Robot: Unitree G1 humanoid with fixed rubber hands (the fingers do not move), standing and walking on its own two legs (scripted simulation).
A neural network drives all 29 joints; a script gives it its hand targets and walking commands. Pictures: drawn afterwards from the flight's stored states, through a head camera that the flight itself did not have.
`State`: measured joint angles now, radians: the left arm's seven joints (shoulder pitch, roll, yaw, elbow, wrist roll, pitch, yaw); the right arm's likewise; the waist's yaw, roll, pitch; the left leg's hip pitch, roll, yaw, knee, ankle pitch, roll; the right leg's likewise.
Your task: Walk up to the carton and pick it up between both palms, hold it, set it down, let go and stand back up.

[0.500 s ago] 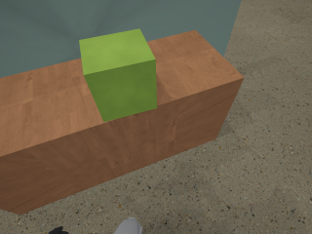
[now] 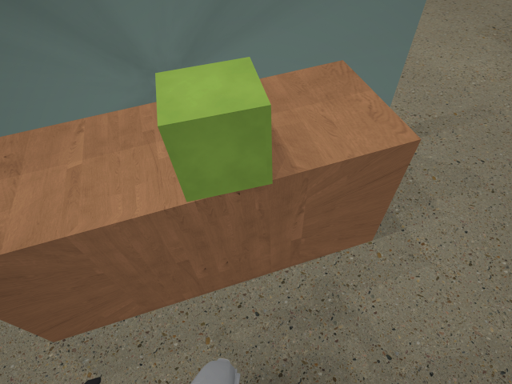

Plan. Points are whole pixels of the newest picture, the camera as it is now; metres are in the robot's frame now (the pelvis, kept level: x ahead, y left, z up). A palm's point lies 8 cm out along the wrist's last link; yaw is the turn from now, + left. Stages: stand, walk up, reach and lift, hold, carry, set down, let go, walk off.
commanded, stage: walk up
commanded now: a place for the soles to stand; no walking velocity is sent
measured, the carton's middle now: (217, 131) +0.69 +0.14 -0.04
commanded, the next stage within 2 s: none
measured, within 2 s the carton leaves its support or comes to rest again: neither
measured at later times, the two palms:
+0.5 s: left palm out of the picture +0.10 +0.32 -0.10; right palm out of the picture +0.11 -0.30 -0.09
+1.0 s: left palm out of the picture +0.07 +0.32 -0.09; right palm out of the picture +0.15 -0.30 -0.08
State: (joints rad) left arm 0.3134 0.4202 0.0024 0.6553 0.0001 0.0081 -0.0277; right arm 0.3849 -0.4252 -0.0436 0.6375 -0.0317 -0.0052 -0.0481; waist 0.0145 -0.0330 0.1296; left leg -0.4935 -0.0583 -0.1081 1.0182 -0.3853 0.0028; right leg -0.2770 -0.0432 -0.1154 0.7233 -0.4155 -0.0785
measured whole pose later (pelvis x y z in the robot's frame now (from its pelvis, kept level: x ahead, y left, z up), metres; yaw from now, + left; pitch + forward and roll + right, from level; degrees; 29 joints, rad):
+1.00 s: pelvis +0.04 +0.00 +0.00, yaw +8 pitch -1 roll +1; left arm 0.33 0.42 0.00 0.66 0.00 0.02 -0.02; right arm 0.38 -0.43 -0.04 0.64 -0.03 -0.02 -0.05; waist 0.01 -0.02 0.12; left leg -0.47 -0.04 -0.10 0.82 -0.35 0.00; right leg -0.24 -0.02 -0.17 0.68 -0.42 -0.09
